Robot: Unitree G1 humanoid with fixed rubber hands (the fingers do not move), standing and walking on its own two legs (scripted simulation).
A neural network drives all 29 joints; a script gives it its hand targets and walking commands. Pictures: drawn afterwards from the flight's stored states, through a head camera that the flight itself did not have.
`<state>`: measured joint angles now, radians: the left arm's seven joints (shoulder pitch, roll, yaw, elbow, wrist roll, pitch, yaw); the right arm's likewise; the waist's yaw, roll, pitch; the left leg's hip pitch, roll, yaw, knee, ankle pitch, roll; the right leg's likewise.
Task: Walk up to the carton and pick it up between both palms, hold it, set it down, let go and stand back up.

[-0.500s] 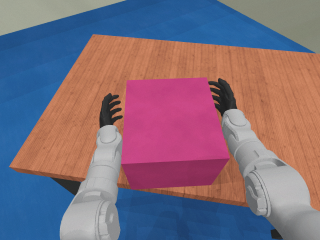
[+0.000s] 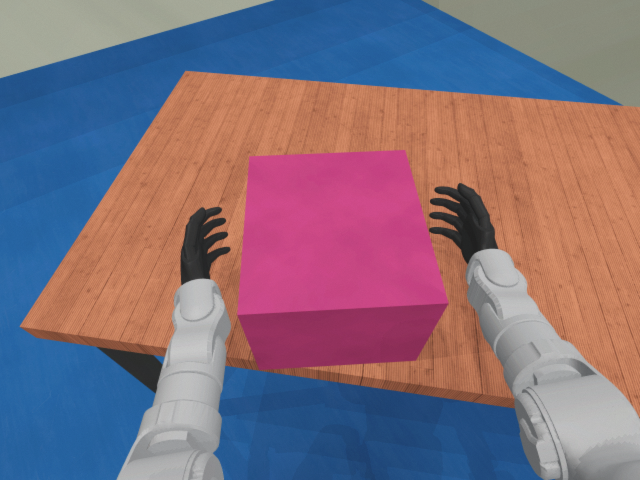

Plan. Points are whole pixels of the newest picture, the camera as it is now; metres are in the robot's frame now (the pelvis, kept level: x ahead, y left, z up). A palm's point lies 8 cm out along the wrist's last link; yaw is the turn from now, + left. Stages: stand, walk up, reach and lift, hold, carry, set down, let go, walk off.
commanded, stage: set down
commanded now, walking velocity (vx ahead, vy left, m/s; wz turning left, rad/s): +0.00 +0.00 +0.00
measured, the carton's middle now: (332, 259) +0.38 +0.05 +0.03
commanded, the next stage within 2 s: none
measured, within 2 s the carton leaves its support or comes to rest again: neither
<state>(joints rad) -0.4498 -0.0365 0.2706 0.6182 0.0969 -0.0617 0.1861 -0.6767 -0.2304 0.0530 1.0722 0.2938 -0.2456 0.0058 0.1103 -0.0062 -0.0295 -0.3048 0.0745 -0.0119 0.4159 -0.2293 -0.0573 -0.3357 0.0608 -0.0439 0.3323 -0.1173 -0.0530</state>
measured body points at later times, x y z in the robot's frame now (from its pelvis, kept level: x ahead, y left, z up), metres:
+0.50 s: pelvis -0.03 -0.01 +0.00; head +0.00 +0.00 +0.45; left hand +0.29 +0.22 +0.06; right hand +0.34 -0.16 +0.05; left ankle -0.02 +0.15 -0.74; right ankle +0.03 -0.09 -0.74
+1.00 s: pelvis -0.03 +0.01 +0.00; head -0.02 +0.01 +0.45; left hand +0.22 +0.22 +0.06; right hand +0.25 -0.19 +0.05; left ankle -0.02 +0.15 -0.74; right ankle +0.03 -0.09 -0.74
